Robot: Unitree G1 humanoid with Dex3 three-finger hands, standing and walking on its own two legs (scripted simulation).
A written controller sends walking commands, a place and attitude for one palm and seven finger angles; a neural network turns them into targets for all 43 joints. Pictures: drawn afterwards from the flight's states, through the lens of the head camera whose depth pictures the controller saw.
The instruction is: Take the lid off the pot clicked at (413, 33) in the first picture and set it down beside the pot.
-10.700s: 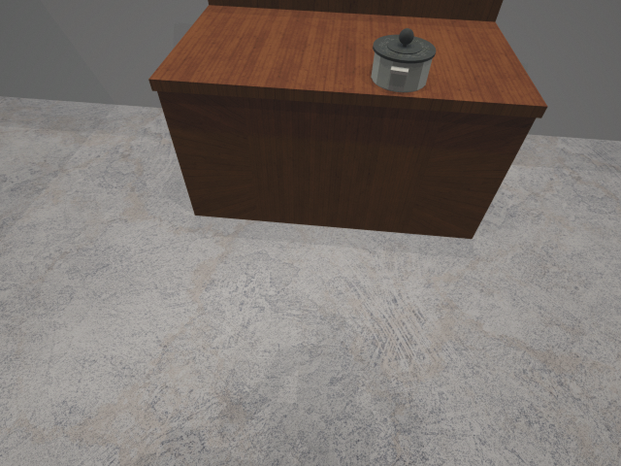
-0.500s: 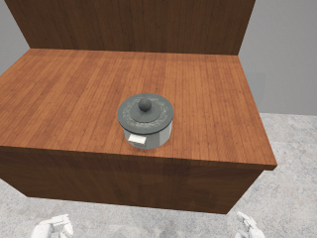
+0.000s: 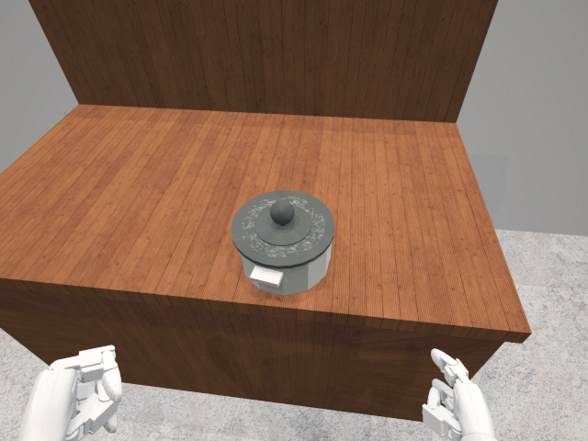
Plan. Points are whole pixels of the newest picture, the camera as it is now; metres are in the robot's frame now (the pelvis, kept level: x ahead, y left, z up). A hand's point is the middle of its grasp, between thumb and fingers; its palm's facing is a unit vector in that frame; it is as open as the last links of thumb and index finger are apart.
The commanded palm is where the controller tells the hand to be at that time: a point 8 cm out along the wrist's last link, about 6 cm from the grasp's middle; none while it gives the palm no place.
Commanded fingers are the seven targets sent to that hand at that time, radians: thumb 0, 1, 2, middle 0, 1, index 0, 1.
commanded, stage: raise the hand higher, near the body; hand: left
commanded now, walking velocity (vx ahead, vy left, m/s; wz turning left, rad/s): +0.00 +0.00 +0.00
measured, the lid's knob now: (282, 212) +0.49 +0.09 +0.03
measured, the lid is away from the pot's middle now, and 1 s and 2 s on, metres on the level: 0.00 0.00 0.00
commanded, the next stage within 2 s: reach forward and open the fingers in 0.14 s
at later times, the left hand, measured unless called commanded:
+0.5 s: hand (85, 363) +0.17 +0.27 +0.08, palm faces -0.11 -0.10 -0.99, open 2.9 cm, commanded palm +0.15 +0.26 +0.14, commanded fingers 0.00 0.49 1.06 -1.13 -1.00 -1.13 -1.00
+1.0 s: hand (100, 326) +0.21 +0.26 +0.10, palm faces -0.20 -0.05 -0.98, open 7.2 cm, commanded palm +0.19 +0.26 +0.16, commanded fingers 0.00 -0.23 1.32 -0.83 -0.12 -0.83 -0.12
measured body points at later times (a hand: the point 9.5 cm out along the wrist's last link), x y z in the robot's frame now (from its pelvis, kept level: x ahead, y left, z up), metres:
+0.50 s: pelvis -0.02 +0.00 +0.00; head -0.02 -0.05 +0.44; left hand +0.17 +0.27 +0.14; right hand +0.18 -0.23 -0.10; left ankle -0.01 +0.11 -0.74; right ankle -0.05 -0.11 -0.74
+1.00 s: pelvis -0.04 +0.01 +0.00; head -0.04 -0.04 +0.45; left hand +0.21 +0.26 +0.15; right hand +0.16 -0.21 -0.10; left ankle -0.01 +0.11 -0.74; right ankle -0.05 -0.11 -0.74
